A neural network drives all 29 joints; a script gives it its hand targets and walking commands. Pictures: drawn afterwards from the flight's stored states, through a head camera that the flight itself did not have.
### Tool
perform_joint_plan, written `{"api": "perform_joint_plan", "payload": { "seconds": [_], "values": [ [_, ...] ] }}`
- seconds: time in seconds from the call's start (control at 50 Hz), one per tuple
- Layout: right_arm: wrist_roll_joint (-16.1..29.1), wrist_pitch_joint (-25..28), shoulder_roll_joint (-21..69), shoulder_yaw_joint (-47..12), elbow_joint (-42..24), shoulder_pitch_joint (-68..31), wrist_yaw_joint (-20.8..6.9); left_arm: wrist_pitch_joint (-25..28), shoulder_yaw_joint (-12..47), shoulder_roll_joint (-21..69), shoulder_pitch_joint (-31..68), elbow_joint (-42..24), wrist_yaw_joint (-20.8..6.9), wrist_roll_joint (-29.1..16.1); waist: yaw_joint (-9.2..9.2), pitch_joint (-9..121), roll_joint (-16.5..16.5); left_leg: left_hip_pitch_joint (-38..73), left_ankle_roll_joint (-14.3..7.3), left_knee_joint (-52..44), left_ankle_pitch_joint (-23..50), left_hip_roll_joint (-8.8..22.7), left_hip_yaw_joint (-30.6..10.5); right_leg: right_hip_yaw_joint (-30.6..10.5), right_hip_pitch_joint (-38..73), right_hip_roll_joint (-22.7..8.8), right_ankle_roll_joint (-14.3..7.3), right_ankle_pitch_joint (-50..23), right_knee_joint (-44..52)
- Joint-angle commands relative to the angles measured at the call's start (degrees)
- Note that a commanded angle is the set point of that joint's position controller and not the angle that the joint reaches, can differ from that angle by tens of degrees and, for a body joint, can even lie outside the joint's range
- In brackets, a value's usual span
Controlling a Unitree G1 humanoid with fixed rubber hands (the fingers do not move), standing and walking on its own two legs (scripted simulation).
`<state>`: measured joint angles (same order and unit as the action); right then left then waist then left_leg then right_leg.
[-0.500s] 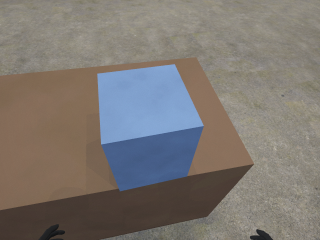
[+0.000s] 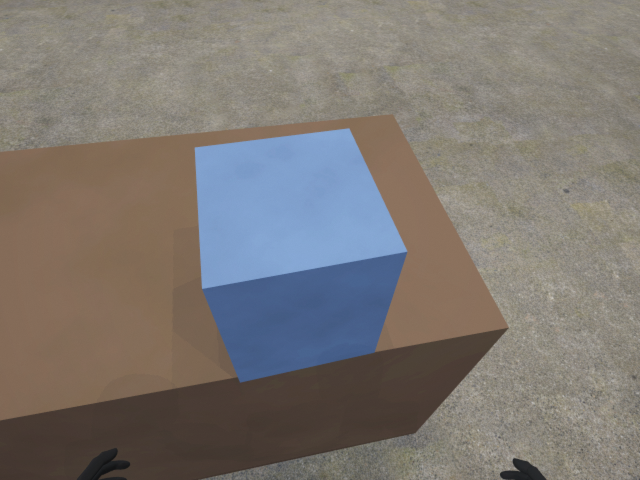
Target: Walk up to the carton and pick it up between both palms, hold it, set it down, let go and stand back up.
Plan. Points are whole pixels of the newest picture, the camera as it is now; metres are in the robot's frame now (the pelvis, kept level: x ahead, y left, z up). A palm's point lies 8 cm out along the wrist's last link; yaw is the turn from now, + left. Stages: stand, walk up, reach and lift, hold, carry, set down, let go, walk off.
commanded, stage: walk up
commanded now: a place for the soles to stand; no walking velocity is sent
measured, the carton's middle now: (292, 259) +0.38 +0.03 +0.04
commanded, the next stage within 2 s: none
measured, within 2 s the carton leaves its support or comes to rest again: neither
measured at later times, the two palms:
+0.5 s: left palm out of the picture +0.11 +0.29 -0.10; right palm out of the picture +0.09 -0.29 -0.11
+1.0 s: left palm out of the picture +0.11 +0.30 -0.10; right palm out of the picture +0.09 -0.29 -0.11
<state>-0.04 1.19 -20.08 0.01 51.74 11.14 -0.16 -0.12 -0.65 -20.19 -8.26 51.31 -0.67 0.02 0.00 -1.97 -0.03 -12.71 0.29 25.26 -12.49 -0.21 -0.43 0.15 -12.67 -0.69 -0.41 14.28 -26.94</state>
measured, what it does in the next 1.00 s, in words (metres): stands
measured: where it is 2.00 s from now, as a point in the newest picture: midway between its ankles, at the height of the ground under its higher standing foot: outside the picture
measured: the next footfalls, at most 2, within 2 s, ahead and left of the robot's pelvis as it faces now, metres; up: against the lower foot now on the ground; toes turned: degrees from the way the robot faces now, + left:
none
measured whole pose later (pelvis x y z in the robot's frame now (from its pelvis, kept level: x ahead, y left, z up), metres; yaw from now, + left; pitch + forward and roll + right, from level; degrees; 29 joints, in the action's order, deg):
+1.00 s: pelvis +0.00 +0.00 +0.00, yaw +1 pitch +0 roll +1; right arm 0.0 1.1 -20.3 0.0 51.2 11.1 -0.2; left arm 0.0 -0.9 -20.7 -8.2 51.3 -0.7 0.0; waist 0.0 -2.2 0.3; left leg -12.7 0.3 25.3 -12.5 -0.4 -0.9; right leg 0.6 -12.5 -0.9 -0.4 14.5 -27.0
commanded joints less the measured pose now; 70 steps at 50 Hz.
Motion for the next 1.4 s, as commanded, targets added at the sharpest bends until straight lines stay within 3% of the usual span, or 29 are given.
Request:
{"api": "perform_joint_plan", "payload": {
  "seconds": [0.0,0.04,0.12,0.14,0.18,0.2,0.3,0.34,0.36,0.46,0.54,0.56,0.58,0.62,0.68,0.74,0.78,0.84,0.92,0.94,1.04,1.06,1.08,1.12,1.18,1.22,1.26,1.3,1.38],
  "values": [
    [-0.31,0.61,-14.05,4.34,-4.19,-1.24,0.18,1.45,-4.59,-13.94,3.88,-1.96,0.5,0.28,-1.13,1.21,0.75,-6.23,-3.44,-3.73,11.03,5.3,-10.35,-3.58,7.0,-6.11,-3.1,-0.84,1.83],
    [-0.31,0.32,-13.4,4.31,-4.14,-0.76,0.18,1.47,-4.78,-14.6,3.61,-2.27,0.61,0.36,-0.81,0.77,-1.77,-5.8,-2.92,-1.76,10.17,3.87,-8.67,-5.94,6.63,-7.75,-3.87,-1.05,4.16],
    [-0.23,0.46,-13.59,4.33,-3.6,0.09,0.14,1.32,-4.97,-14.41,4.28,-2.15,0.6,0.41,-0.03,0.82,-2.27,-4.26,-2.76,-0.82,9.84,3.47,-8.27,-5.93,5.61,-8.0,-4.16,-1.37,4.37],
    [-0.4,0.47,-13.94,4.5,-3.72,-0.28,0.22,1.28,-4.69,-14.56,3.91,-2.05,0.68,0.35,-0.45,0.61,0.11,-4.6,-2.59,-0.66,10.05,3.71,-7.94,-5.78,5.53,-7.77,-4.06,-2.41,3.89],
    [-0.46,0.52,-13.23,4.22,-4.32,-0.86,0.12,1.18,-4.93,-14.87,4.14,-2.52,0.66,0.59,-0.84,0.61,-1.47,-5.11,-2.85,-1.13,10.14,3.79,-8.54,-4.84,6.0,-7.51,-3.97,-1.97,3.32],
    [-0.43,0.56,-13.44,4.4,-4.35,-0.36,0.05,1.22,-4.79,-14.61,4.5,-2.07,0.7,0.54,-0.74,1.12,0.79,-5.42,-2.88,-2.08,11.13,4.13,-8.74,-4.59,6.84,-7.25,-3.58,-2.09,2.05],
    [-0.43,0.61,-14.99,4.54,-4.0,-1.21,0.09,1.23,-4.64,-13.67,2.96,-2.12,0.6,0.15,-1.44,1.86,3.41,-5.11,-4.64,-4.58,13.57,7.24,-12.05,-2.97,6.83,-4.85,-2.8,0.08,-0.33],
    [-0.49,0.46,-14.19,4.53,-4.72,-1.38,0.24,1.19,-4.38,-13.38,2.23,-1.94,0.55,0.36,-1.41,1.97,0.5,-6.02,-4.31,-4.02,13.16,6.44,-11.21,-3.37,8.47,-5.02,-2.85,-2.21,0.36],
    [-0.56,0.56,-14.39,4.27,-4.61,-1.49,0.33,1.19,-4.52,-13.07,2.67,-2.25,0.6,0.2,-1.37,1.01,3.06,-6.94,-3.83,-4.42,12.28,6.12,-11.01,-3.17,7.74,-5.3,-3.24,-0.85,0.37],
    [0.06,0.49,-13.08,4.22,-4.18,-0.98,0.2,1.18,-4.84,-14.44,3.05,-2.24,0.5,0.27,-1.03,0.82,-2.99,-5.65,-2.79,-2.08,10.13,3.97,-8.69,-6.0,7.82,-7.72,-3.95,-2.65,4.09],
    [-0.39,0.34,-13.24,4.58,-4.32,0.42,0.24,1.26,-5.14,-15.35,3.99,-2.86,0.69,0.62,-0.45,0.49,-3.16,-5.51,-2.39,1.22,9.42,2.39,-6.47,-7.16,6.42,-9.8,-5.06,-3.45,4.82],
    [-0.18,0.15,-12.56,4.43,-3.86,1.68,0.22,1.15,-5.27,-15.83,4.81,-2.64,0.62,0.52,-0.16,0.9,-5.86,-4.36,-1.95,1.62,8.91,2.12,-5.44,-6.48,6.02,-10.32,-5.31,-2.65,4.96],
    [-0.43,0.28,-12.93,4.21,-4.22,0.9,0.14,1.08,-5.39,-15.3,4.92,-2.99,0.66,0.5,-0.31,0.54,-2.94,-5.28,-1.92,1.41,9.25,2.02,-5.53,-6.7,5.85,-10.0,-5.32,-1.74,4.98],
    [-0.43,0.27,-12.83,4.28,-4.23,1.19,0.06,0.97,-5.41,-15.8,5.36,-2.91,0.7,0.86,-0.1,-0.3,-3.71,-5.5,-2.67,0.76,9.51,2.78,-6.54,-5.54,5.66,-9.31,-5.01,-0.51,3.54],
    [-0.89,0.29,-14.53,4.82,-4.02,1.11,0.23,0.85,-5.32,-15.1,4.58,-3.14,0.54,0.43,-1.0,0.28,0.51,-5.34,-4.1,-1.65,10.83,4.69,-9.11,-4.05,5.05,-7.31,-3.97,1.87,1.26],
    [-0.42,0.56,-15.08,4.66,-4.23,-0.82,0.12,0.78,-4.61,-12.91,3.09,-2.21,0.71,-0.03,-1.53,-0.4,5.34,-8.05,-6.28,-7.66,12.42,9.43,-15.89,-1.76,6.88,-2.04,-2.72,4.68,-3.73],
    [-0.61,0.39,-15.04,4.37,-4.57,-2.39,0.02,0.91,-4.66,-12.9,1.75,-1.72,0.6,-0.15,-2.2,1.25,5.09,-6.93,-5.36,-6.97,11.1,8.79,-14.7,-2.74,8.49,-3.42,-2.79,4.33,0.59],
    [-0.25,0.33,-13.6,4.34,-4.86,-1.9,0.06,1.56,-4.76,-14.19,2.97,-2.4,0.48,0.31,-1.13,0.11,1.25,-6.29,-2.73,-3.43,10.65,4.98,-10.15,-4.96,7.09,-6.72,-3.35,-1.96,3.37],
    [0.1,0.2,-12.78,4.32,-4.33,0.25,0.05,1.47,-4.89,-15.52,3.56,-1.64,0.54,0.49,0.03,1.69,-1.85,-4.61,-2.12,0.09,11.79,2.99,-7.53,-6.31,8.32,-9.29,-4.79,-6.53,4.48],
    [-0.14,0.21,-12.77,4.39,-4.6,0.28,0.11,1.41,-4.86,-14.65,4.04,-2.56,0.62,0.64,-0.05,1.73,-4.38,-4.43,-2.52,0.47,11.99,2.68,-7.29,-5.54,7.76,-9.22,-4.68,-4.87,4.92],
    [-0.36,-0.19,-12.97,4.56,-4.02,1.24,0.13,1.19,-5.43,-16.36,5.73,-3.01,0.82,0.76,0.0,0.26,-5.91,-4.42,-2.08,4.73,7.28,0.8,-4.46,-8.37,5.3,-12.79,-6.89,-2.9,6.29],
    [-0.51,0.01,-12.61,4.52,-4.11,1.21,0.15,1.16,-5.09,-15.9,5.01,-2.82,0.94,0.56,0.27,-0.94,-3.58,-3.68,-1.51,4.08,7.36,1.0,-4.34,-7.52,3.44,-12.1,-6.99,-3.17,5.9],
    [-0.61,-0.11,-13.39,4.72,-3.8,2.13,0.14,0.94,-5.27,-16.02,5.66,-2.88,0.87,0.38,0.45,-0.64,-5.33,-4.35,-2.28,3.61,5.59,1.36,-5.32,-7.51,3.71,-11.5,-6.4,-1.85,5.13],
    [-1.02,0.06,-13.85,4.6,-3.54,2.56,0.08,0.62,-5.4,-15.31,6.17,-3.53,0.81,0.56,0.16,-2.23,-2.75,-5.15,-3.27,-0.08,9.49,3.45,-8.09,-3.97,3.02,-8.43,-4.54,1.87,2.28],
    [-1.26,0.25,-16.71,5.3,-4.55,0.19,-0.04,0.19,-4.72,-13.36,3.5,-2.47,0.64,0.13,-0.96,-0.97,6.89,-7.06,-6.48,-8.55,7.81,9.72,-17.86,-0.72,4.3,-0.96,-2.34,10.1,-4.58],
    [-1.15,0.32,-16.0,4.84,-4.86,-1.7,0.02,0.48,-4.54,-12.4,1.63,-2.08,0.6,-0.09,-1.63,-2.15,8.2,-8.69,-7.3,-9.58,7.87,10.27,-18.2,-1.67,5.42,-0.71,-2.42,8.2,-3.24],
    [-0.74,0.11,-15.11,4.55,-5.29,-3.14,0.22,0.74,-4.46,-13.53,1.55,-1.9,0.41,-0.08,-1.96,-2.11,5.81,-8.16,-5.49,-8.41,11.92,8.88,-16.73,-2.18,7.02,-1.98,-2.68,3.47,-1.23],
    [-0.66,0.21,-14.14,4.45,-5.66,-3.05,0.18,1.08,-4.44,-13.59,2.1,-1.65,0.5,-0.14,-1.69,1.26,6.45,-4.37,-4.63,-5.99,17.76,7.51,-14.34,-2.26,7.55,-3.46,-2.46,-1.35,-0.66],
    [-0.15,-0.17,-13.82,4.47,-6.07,-2.41,0.23,1.39,-4.9,-14.91,1.94,-1.73,0.75,0.41,-1.58,3.09,1.39,-2.66,-3.66,-0.75,14.6,4.79,-10.07,-4.11,8.58,-7.06,-3.69,-5.33,2.46]
  ]
}}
